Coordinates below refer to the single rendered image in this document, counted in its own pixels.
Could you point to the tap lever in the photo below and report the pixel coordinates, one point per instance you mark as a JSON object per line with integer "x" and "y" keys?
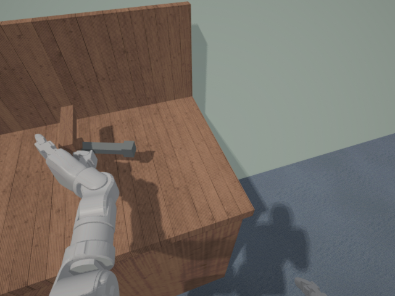
{"x": 127, "y": 149}

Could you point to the counter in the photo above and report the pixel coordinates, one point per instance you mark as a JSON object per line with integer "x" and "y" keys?
{"x": 113, "y": 76}

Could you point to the right robot hand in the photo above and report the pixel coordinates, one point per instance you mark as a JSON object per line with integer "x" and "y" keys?
{"x": 308, "y": 288}

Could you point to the left robot upper arm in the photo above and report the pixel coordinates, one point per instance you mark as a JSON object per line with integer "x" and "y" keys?
{"x": 96, "y": 283}

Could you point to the left robot forearm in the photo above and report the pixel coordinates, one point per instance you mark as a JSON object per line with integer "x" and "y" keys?
{"x": 91, "y": 246}

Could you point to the left robot hand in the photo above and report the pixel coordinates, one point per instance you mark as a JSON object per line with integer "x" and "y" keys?
{"x": 62, "y": 164}

